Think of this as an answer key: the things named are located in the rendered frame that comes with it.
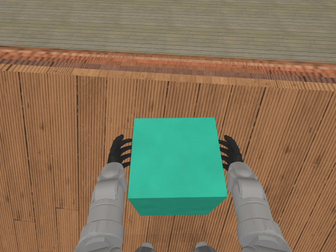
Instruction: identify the carton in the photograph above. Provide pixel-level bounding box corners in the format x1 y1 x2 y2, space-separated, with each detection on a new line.
128 118 228 216

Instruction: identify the robot shin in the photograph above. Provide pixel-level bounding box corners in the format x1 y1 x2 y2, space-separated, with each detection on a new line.
142 242 153 249
195 241 207 248

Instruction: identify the right robot shin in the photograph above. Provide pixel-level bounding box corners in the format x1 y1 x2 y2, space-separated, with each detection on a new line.
195 241 207 248

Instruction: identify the robot right forearm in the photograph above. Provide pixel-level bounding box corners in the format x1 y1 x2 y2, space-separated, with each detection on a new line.
227 162 292 252

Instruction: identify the left robot shin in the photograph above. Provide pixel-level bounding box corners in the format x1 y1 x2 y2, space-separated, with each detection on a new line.
142 242 153 249

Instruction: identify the robot left forearm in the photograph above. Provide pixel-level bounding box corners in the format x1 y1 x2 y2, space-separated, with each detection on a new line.
74 162 127 252

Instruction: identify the robot right hand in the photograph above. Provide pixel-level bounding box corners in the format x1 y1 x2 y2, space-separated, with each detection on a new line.
218 135 243 171

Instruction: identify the robot left hand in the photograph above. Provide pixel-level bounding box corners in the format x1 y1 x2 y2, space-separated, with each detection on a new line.
107 134 132 168

